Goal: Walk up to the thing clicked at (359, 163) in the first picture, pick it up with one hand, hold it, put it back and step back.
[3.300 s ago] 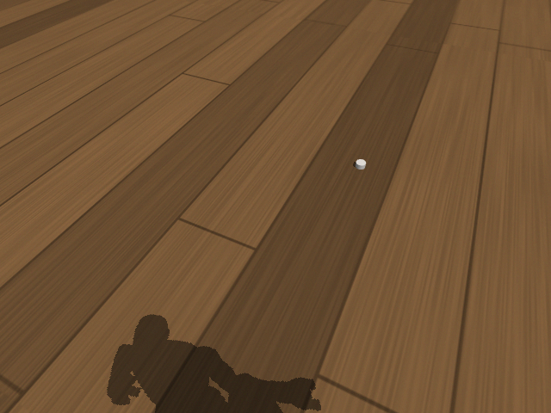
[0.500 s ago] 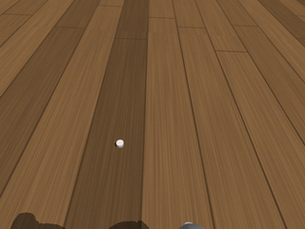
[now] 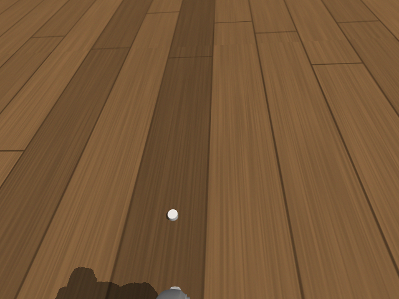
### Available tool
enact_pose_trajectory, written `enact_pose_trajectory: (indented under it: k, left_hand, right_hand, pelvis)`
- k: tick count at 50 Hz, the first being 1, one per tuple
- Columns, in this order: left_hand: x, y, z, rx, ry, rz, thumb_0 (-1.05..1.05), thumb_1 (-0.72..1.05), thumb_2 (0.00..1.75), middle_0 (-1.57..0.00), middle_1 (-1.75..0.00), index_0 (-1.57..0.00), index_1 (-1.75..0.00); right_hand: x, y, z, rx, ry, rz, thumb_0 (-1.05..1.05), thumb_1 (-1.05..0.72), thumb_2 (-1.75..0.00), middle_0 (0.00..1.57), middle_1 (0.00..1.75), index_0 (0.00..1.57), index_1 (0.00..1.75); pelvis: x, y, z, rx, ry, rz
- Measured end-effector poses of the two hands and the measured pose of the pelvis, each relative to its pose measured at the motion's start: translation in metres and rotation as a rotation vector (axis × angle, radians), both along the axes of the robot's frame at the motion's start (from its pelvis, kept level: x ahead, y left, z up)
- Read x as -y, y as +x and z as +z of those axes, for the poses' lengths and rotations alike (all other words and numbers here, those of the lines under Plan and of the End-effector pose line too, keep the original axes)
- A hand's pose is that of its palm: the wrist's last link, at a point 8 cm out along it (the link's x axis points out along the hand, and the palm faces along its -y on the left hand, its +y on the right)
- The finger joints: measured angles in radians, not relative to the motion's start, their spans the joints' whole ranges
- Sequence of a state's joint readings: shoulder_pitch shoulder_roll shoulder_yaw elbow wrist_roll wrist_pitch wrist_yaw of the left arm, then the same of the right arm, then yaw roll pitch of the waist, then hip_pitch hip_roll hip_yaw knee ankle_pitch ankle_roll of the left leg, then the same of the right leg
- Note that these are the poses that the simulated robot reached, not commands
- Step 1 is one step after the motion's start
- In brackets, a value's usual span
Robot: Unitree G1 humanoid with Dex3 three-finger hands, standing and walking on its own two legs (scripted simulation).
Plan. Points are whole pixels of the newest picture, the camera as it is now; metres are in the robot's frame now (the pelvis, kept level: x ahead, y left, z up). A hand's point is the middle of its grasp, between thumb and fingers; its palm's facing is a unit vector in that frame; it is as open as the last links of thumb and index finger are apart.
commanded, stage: walk up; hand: left
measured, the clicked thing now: (172, 215) +0.64 +0.26 -0.76
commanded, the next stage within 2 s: none
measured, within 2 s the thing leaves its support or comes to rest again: neither
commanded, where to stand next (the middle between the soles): +0.25 +0.02 m, yaw +0 degrees
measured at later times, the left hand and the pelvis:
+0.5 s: hand (96, 264) +0.23 +0.30 -0.15, palm faces -0.05 -0.92 -0.38, open 7.4 cm; pelvis +0.16 +0.03 -0.01, yaw +0 degrees
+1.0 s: hand (111, 238) +0.30 +0.28 -0.16, palm faces -0.01 -0.94 -0.35, open 7.4 cm; pelvis +0.20 +0.03 -0.01, yaw +1 degrees
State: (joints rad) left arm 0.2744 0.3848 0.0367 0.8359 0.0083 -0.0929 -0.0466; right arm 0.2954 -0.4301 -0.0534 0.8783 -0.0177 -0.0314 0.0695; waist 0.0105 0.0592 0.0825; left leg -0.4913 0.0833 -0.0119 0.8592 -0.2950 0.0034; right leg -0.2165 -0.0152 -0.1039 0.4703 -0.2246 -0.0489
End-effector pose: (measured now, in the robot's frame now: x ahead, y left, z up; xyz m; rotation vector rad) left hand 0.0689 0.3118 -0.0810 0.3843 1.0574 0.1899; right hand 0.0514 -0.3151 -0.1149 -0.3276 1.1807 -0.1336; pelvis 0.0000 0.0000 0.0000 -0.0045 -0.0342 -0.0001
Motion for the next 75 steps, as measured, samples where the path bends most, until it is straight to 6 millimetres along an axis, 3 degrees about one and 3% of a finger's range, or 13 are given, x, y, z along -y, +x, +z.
enact_pose_trajectory:
  k: [7, 12, 19, 25, 30, 36, 46, 57, 66, 75]
  left_hand:
    - [-0.033, 0.012, -0.024, -0.087, -0.02, 0.058, 0.01, 0.9, 0.9, -0.2, -0.3, -0.21, -0.3]
    - [-0.05, 0.042, -0.044, -0.156, -0.028, 0.067, 0.01, 0.91, 0.9, -0.2, -0.3, -0.21, -0.3]
    - [-0.045, 0.109, -0.037, -0.112, -0.051, 0.03, 0.01, 0.91, 0.9, -0.2, -0.3, -0.2, -0.3]
    - [-0.032, 0.159, -0.034, -0.079, -0.01, 0.015, 0.01, 0.91, 0.9, -0.2, -0.3, -0.2, -0.3]
    - [-0.016, 0.185, -0.038, -0.053, 0.019, 0.02, 0.01, 0.91, 0.9, -0.2, -0.3, -0.2, -0.3]
    - [-0.009, 0.207, -0.039, -0.036, 0.005, 0.005, 0.01, 0.9, 0.9, -0.2, -0.3, -0.21, -0.3]
    - [-0.012, 0.221, -0.039, -0.067, -0.039, 0.037, 0.01, 0.9, 0.9, -0.2, -0.3, -0.21, -0.3]
    - [-0.018, 0.22, -0.034, -0.099, -0.05, 0.076, 0.01, 0.91, 0.9, -0.2, -0.3, -0.21, -0.3]
    - [-0.016, 0.213, -0.029, -0.121, -0.053, 0.098, 0.01, 0.91, 0.9, -0.2, -0.3, -0.21, -0.3]
    - [-0.015, 0.205, -0.027, -0.153, -0.047, 0.115, 0.01, 0.91, 0.9, -0.2, -0.3, -0.21, -0.3]
  right_hand:
    - [-0.013, 0.075, 0.013, 0.024, -0.059, 0.044, 0.01, -0.91, -0.9, 0.2, 0.3, 0.2, 0.3]
    - [-0.028, 0.12, 0.021, 0.106, -0.097, 0.032, 0.01, -0.91, -0.9, 0.2, 0.3, 0.2, 0.3]
    - [-0.036, 0.143, 0.029, 0.09, -0.092, 0.008, 0.0, -0.9, -0.9, 0.2, 0.3, 0.2, 0.3]
    - [-0.024, 0.164, 0.004, 0.039, -0.067, -0.018, 0.0, -0.9, -0.9, 0.2, 0.3, 0.21, 0.3]
    - [-0.019, 0.189, -0.026, 0.008, -0.036, -0.042, 0.01, -0.9, -0.9, 0.2, 0.3, 0.2, 0.3]
    - [-0.03, 0.204, -0.034, -0.012, -0.012, -0.027, 0.01, -0.91, -0.9, 0.2, 0.3, 0.2, 0.3]
    - [-0.035, 0.2, -0.015, -0.069, -0.028, -0.048, 0.01, -0.91, -0.9, 0.2, 0.3, 0.2, 0.3]
    - [-0.037, 0.226, -0.001, -0.043, -0.039, -0.053, 0.01, -0.91, -0.9, 0.2, 0.3, 0.2, 0.3]
    - [-0.044, 0.247, 0.003, -0.01, -0.016, -0.04, 0.0, -0.91, -0.9, 0.2, 0.3, 0.2, 0.3]
    - [-0.045, 0.248, -0.001, -0.034, -0.001, -0.041, 0.0, -0.91, -0.9, 0.2, 0.3, 0.2, 0.3]
  pelvis:
    - [-0.021, 0.056, -0.008, -0.01, -0.021, 0.017]
    - [-0.038, 0.093, -0.015, -0.001, -0.005, 0.018]
    - [-0.038, 0.134, -0.005, 0.012, 0.007, 0.008]
    - [-0.025, 0.164, -0.014, 0.014, 0.012, 0.007]
    - [-0.014, 0.177, -0.027, 0.016, 0.003, 0.004]
    - [-0.018, 0.179, -0.026, 0.004, 0.015, 0.013]
    - [-0.024, 0.193, -0.011, -0.003, 0.019, 0.014]
    - [-0.028, 0.202, 0.0, 0.013, 0.014, 0.015]
    - [-0.028, 0.205, 0.005, 0.016, 0.014, 0.017]
    - [-0.026, 0.209, 0.007, 0.009, 0.014, 0.021]
